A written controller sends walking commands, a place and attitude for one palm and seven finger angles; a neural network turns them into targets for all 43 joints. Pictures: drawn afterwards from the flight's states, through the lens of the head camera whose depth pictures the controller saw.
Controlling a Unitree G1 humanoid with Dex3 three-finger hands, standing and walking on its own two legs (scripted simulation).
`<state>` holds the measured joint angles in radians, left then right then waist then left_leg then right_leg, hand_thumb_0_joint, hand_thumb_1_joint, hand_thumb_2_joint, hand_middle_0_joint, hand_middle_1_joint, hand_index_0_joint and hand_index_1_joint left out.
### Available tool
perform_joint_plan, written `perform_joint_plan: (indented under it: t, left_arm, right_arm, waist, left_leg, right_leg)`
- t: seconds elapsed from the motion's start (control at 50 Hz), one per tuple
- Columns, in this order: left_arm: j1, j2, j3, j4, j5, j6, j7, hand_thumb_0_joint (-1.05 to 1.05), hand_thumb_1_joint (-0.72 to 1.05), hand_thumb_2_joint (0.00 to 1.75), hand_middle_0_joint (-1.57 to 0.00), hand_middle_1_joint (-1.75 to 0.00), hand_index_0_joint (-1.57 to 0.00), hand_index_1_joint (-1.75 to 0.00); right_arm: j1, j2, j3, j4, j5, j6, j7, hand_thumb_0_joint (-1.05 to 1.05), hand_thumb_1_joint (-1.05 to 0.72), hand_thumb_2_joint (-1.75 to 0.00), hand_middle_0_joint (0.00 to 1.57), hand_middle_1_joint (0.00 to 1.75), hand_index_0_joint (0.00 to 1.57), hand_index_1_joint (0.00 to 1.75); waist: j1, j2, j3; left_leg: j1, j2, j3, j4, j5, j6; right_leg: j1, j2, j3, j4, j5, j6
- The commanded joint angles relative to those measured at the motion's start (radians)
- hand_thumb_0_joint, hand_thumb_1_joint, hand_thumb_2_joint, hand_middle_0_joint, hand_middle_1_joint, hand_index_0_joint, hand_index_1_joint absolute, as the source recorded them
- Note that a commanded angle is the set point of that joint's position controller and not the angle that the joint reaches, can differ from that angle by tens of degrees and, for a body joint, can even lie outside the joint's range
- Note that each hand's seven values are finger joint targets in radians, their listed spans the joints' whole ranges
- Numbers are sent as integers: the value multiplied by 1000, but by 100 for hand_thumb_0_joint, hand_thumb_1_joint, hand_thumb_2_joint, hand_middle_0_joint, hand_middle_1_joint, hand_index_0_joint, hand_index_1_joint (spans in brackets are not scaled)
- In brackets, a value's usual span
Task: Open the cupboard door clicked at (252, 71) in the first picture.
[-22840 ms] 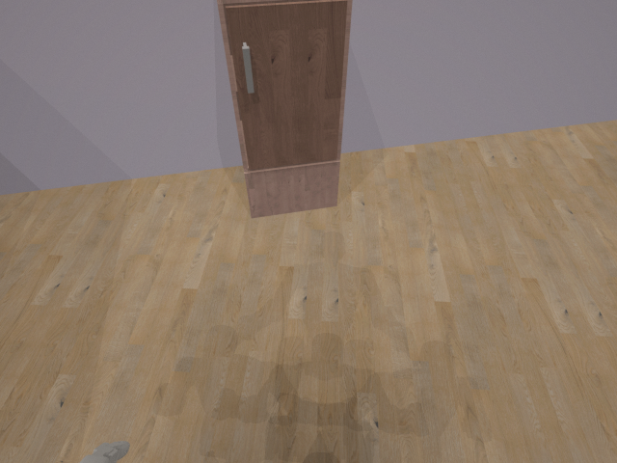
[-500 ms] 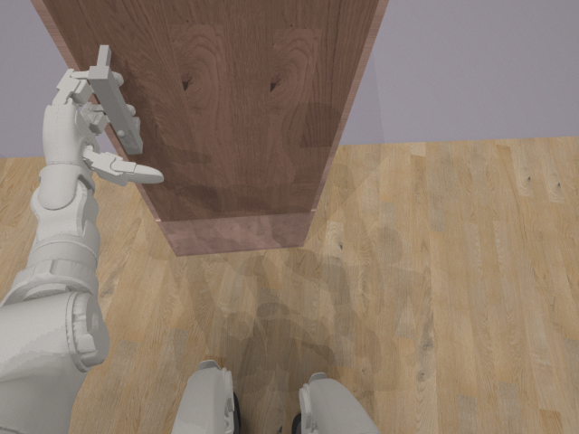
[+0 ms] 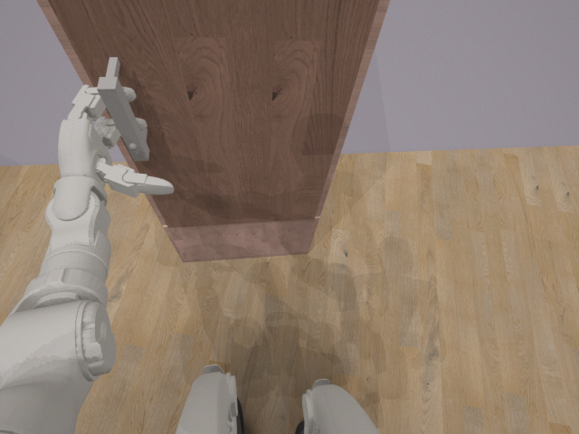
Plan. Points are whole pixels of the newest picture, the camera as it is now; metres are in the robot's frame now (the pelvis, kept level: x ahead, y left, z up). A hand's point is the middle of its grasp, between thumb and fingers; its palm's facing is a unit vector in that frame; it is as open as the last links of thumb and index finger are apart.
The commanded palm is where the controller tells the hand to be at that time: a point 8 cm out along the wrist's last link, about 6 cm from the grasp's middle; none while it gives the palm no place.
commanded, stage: close the thumb around the handle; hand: left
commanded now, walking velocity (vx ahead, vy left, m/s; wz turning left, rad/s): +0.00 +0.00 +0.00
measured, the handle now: (128, 113) +0.55 +0.20 +0.06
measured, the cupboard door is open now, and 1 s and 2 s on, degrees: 0 0 46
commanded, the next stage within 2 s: pull the door open along its arc in 0.80 s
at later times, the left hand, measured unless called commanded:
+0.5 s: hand (130, 144) +0.49 +0.19 +0.06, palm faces +0.06 -1.00 -0.02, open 9.6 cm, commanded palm +0.47 +0.23 +0.06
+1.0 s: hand (142, 144) +0.50 +0.18 +0.06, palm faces +0.07 -1.00 -0.02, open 5.8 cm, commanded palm +0.46 +0.22 +0.06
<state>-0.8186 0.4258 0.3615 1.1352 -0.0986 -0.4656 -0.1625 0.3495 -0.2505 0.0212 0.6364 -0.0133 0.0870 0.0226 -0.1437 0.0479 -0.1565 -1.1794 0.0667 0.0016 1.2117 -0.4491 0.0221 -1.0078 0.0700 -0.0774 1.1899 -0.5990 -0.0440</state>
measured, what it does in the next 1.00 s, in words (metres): stands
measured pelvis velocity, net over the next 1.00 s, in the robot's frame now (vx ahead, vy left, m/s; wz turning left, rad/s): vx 0.00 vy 0.01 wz -0.01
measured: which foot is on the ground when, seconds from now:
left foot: down 0.00-1.00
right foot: down 0.00-1.00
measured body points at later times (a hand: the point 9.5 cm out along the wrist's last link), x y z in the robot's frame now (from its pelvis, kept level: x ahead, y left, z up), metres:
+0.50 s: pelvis +0.00 +0.01 +0.00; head +0.13 +0.03 +0.43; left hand +0.49 +0.25 +0.07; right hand +0.02 -0.25 -0.12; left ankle +0.06 +0.11 -0.63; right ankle -0.02 -0.10 -0.63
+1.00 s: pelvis +0.00 +0.01 +0.00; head +0.13 +0.03 +0.43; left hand +0.49 +0.23 +0.06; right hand +0.01 -0.25 -0.12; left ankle +0.06 +0.11 -0.63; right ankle -0.02 -0.10 -0.63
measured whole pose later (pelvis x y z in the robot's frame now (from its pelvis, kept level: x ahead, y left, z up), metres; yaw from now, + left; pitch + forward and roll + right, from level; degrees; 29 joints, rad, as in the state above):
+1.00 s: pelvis +0.00 +0.01 +0.00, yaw +0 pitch +24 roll -4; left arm -0.83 0.40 0.35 1.13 -0.08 -0.48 -0.10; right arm 0.36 -0.25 0.02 0.64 -0.03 0.09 0.02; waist -0.16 0.05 -0.16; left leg -1.19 0.06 0.01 1.22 -0.45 0.03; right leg -1.02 0.07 -0.07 1.19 -0.59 -0.03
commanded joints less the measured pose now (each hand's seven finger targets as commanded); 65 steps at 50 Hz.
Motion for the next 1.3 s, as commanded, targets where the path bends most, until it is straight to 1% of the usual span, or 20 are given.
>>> perform_joint_plan:
  t: [0.0, 0.04, 0.08, 0.12, 0.24, 0.3, 0.32, 0.42, 0.46, 0.52, 0.58, 0.66, 0.78, 0.88, 0.9, 0.98, 1.06, 1.08, 1.2, 1.28]
  left_arm:
    - [-463, 214, -3, -214, -8, -91, -3, 0, -50, 30, -30, -120, -30, -120]
    - [-483, 213, -2, -214, -6, -98, -2, 0, -50, 30, -30, -120, -30, -120]
    - [-435, 244, 23, -197, -4, -89, -3, 0, -50, 30, -30, -120, -30, -120]
    - [-429, 221, 5, -187, -7, -74, -5, 0, -39, 35, -31, -121, -31, -121]
    - [-435, 268, 49, -236, -15, -79, 1, 0, -5, 49, -33, -125, -33, -125]
    - [-432, 233, 21, -235, -8, -87, 2, 0, 12, 56, -34, -127, -34, -127]
    - [-447, 195, -14, -223, -6, -84, 0, 0, 17, 59, -35, -127, -35, -127]
    - [-447, 183, -17, -209, -12, -76, 2, 0, 45, 71, -37, -130, -37, -130]
    - [-428, 214, 15, -208, -10, -81, 6, 0, 56, 76, -38, -131, -38, -131]
    - [-442, 170, -23, -195, -4, -78, 13, 0, 73, 83, -39, -133, -39, -133]
    - [-467, 192, -8, -204, 4, -89, 28, 0, 90, 90, -40, -135, -40, -135]
    - [-472, 192, -1, -219, 9, -104, 42, 0, 90, 90, -40, -135, -40, -135]
    - [-453, 259, 51, -195, 15, -89, 54, 0, 90, 90, -40, -135, -40, -135]
    - [-437, 243, 40, -209, 17, -94, 54, 0, 90, 90, -40, -135, -40, -135]
    - [-489, 157, -30, -232, 9, -97, 51, 0, 90, 90, -40, -135, -40, -135]
    - [-375, 168, -4, -252, 2, -106, 53, 0, 90, 90, -40, -135, -40, -135]
    - [-253, 129, -19, -318, -16, -111, 41, 0, 90, 90, -40, -135, -40, -135]
    - [-210, 117, -25, -337, -22, -108, 39, 0, 90, 90, -40, -135, -40, -135]
    - [103, -15, -108, -533, -64, -91, 31, 0, 90, 90, -40, -135, -40, -135]
    - [301, -117, -203, -685, -80, -77, 45, 0, 90, 90, -40, -135, -40, -135]
  right_arm:
    - [148, -174, -60, -44, 0, -23, -16, 0, -90, -90, 20, 30, 20, 30]
    - [153, -177, -63, -37, -4, -28, -14, 0, -90, -90, 20, 30, 20, 30]
    - [150, -182, -62, -44, -3, -23, -15, 0, -90, -90, 20, 30, 20, 30]
    - [148, -180, -61, -48, -1, -21, -14, 0, -90, -90, 20, 30, 20, 30]
    - [153, -183, -60, -54, -1, -20, -18, 0, -90, -90, 20, 30, 20, 30]
    - [146, -179, -61, -48, 0, -19, -15, 0, -90, -90, 20, 30, 20, 30]
    - [148, -177, -62, -44, 0, -19, -13, 0, -90, -90, 20, 30, 20, 30]
    - [155, -183, -65, -41, -3, -18, -14, 0, -90, -90, 20, 30, 20, 30]
    - [159, -188, -68, -40, -5, -17, -14, 0, -90, -90, 20, 30, 20, 30]
    - [155, -182, -65, -43, -6, -15, -12, 0, -90, -90, 20, 30, 20, 30]
    - [155, -187, -65, -42, -10, -14, -12, 0, -90, -90, 20, 30, 20, 30]
    - [156, -183, -66, -42, -14, -16, -11, 0, -90, -90, 20, 30, 20, 30]
    - [155, -185, -59, -49, -12, -7, -15, 0, -90, -90, 20, 30, 20, 30]
    - [152, -182, -61, -54, -12, -3, -14, 0, -90, -90, 20, 30, 20, 30]
    - [145, -171, -60, -55, -10, -7, -11, 0, -90, -90, 20, 30, 20, 30]
    - [143, -176, -69, -61, -12, -7, -6, 0, -90, -90, 20, 30, 20, 30]
    - [124, -166, -72, -81, -4, -1, 3, 0, -90, -90, 20, 30, 20, 30]
    - [118, -165, -73, -85, -1, 1, 3, 0, -90, -90, 20, 30, 20, 30]
    - [66, -145, -80, -140, 17, -2, 14, 0, -90, -90, 20, 30, 20, 30]
    - [27, -134, -84, -175, 25, -13, 22, 0, -90, -90, 20, 30, 20, 30]
  waist:
    - [-35, 85, -446]
    - [-38, 103, -455]
    - [-17, 111, -476]
    - [-23, 97, -472]
    - [-11, 82, -499]
    - [-16, 103, -479]
    - [-35, 93, -461]
    - [-34, 98, -453]
    - [-19, 106, -480]
    - [-34, 88, -440]
    - [-33, 117, -452]
    - [-27, 122, -495]
    - [-20, 80, -471]
    - [-18, 91, -480]
    - [-42, 99, -472]
    - [-1, 99, -513]
    - [27, 95, -522]
    - [28, 59, -515]
    - [77, 8, -473]
    - [89, -1, -402]
  left_leg:
    - [479, -32, -64, -69, 277, 21]
    - [506, -31, -71, -66, 280, 22]
    - [507, -30, -68, -70, 289, 17]
    - [496, -33, -65, -72, 283, 20]
    - [503, -31, -68, -78, 314, 20]
    - [518, -28, -70, -79, 311, 15]
    - [524, -27, -75, -80, 299, 17]
    - [544, -27, -83, -93, 289, 15]
    - [565, -24, -86, -90, 319, 11]
    - [557, -24, -93, -99, 285, 11]
    - [579, -20, -102, -101, 289, 8]
    - [601, -21, -101, -96, 319, 6]
    - [524, -26, -82, -91, 299, 13]
    - [543, -25, -81, -93, 310, 10]
    - [555, -27, -85, -94, 297, 10]
    - [575, -28, -75, -100, 327, 7]
    - [590, -35, -58, -113, 361, 7]
    - [577, -36, -54, -119, 357, 9]
    - [564, -50, -23, -157, 371, 14]
    - [587, -51, -15, -183, 369, 13]
  right_leg:
    - [24, 7, 76, -176, 374, 26]
    - [-1, 8, 70, -171, 357, 23]
    - [17, 9, 69, -171, 362, 21]
    - [25, 8, 69, -175, 364, 24]
    - [64, 10, 68, -168, 398, 22]
    - [27, 11, 62, -169, 381, 22]
    - [3, 12, 58, -173, 365, 24]
    - [-18, 11, 50, -181, 335, 21]
    - [-21, 11, 48, -170, 353, 17]
    - [-45, 12, 41, -177, 315, 19]
    - [-68, 11, 37, -170, 301, 15]
    - [-55, 11, 38, -163, 325, 16]
    - [2, 10, 48, -166, 342, 23]
    - [2, 11, 49, -168, 351, 22]
    - [-17, 11, 47, -173, 341, 23]
    - [21, 11, 50, -172, 372, 18]
    - [78, 12, 52, -181, 430, 19]
    - [102, 12, 52, -186, 443, 21]
    - [204, 7, 59, -213, 540, 27]
    - [211, 1, 52, -231, 555, 29]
